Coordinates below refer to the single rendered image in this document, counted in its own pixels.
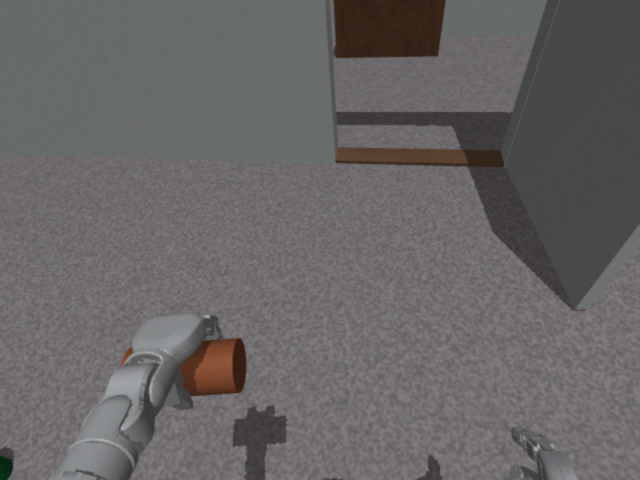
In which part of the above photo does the left robot hand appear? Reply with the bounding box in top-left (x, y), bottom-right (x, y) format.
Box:
top-left (132, 313), bottom-right (223, 410)

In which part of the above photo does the right robot hand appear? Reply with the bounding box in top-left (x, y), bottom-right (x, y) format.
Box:
top-left (504, 427), bottom-right (579, 480)

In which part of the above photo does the left robot arm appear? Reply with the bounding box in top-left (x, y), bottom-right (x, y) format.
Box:
top-left (45, 348), bottom-right (178, 480)

